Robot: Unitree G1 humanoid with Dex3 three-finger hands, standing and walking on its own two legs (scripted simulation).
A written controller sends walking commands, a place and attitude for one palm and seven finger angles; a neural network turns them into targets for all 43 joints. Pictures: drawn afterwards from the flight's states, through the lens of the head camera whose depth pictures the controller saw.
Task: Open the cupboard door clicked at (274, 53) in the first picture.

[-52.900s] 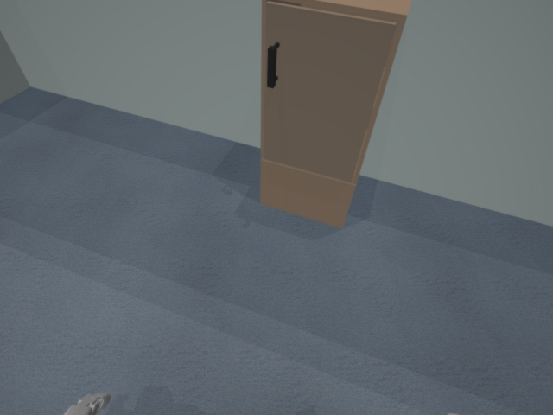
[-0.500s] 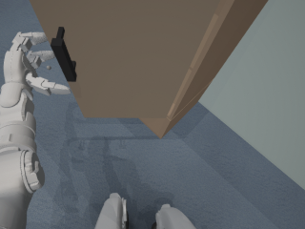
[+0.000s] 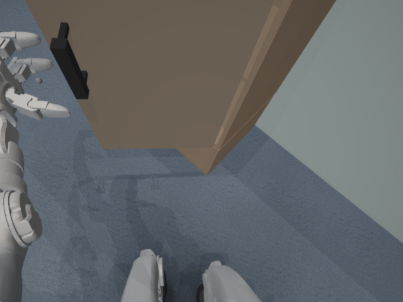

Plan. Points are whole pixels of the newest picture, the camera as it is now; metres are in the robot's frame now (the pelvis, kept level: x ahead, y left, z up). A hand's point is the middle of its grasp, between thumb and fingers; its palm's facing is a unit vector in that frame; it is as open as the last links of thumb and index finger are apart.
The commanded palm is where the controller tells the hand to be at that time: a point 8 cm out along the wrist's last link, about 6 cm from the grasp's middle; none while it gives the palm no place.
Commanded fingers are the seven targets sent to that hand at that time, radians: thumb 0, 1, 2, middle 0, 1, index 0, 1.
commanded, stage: move the hooked fingers beside the handle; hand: left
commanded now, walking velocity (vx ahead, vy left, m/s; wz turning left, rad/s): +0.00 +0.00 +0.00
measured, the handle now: (73, 63) +0.54 +0.21 +0.07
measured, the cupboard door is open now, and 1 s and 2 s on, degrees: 47 47 46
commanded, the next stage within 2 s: slide the fingers in behind the handle in 0.88 s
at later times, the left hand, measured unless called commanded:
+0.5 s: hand (36, 83) +0.50 +0.27 +0.06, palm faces +0.08 -1.00 +0.00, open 14.0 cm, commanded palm +0.49 +0.30 +0.07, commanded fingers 0.00 -0.50 0.30 -0.30 -1.20 -0.30 -1.20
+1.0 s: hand (32, 82) +0.50 +0.28 +0.07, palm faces +0.09 -1.00 +0.00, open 14.0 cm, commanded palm +0.49 +0.30 +0.07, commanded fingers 0.00 -0.50 0.30 -0.30 -1.20 -0.30 -1.20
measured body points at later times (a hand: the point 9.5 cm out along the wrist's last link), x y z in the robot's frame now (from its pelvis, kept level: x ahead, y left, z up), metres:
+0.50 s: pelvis +0.00 +0.00 +0.00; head +0.15 +0.04 +0.42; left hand +0.49 +0.32 +0.07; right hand +0.01 -0.27 -0.10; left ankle +0.06 +0.08 -0.64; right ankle -0.02 -0.12 -0.64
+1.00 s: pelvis +0.00 +0.00 +0.00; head +0.15 +0.04 +0.42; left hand +0.49 +0.33 +0.07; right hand +0.01 -0.28 -0.10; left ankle +0.06 +0.08 -0.64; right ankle -0.02 -0.12 -0.64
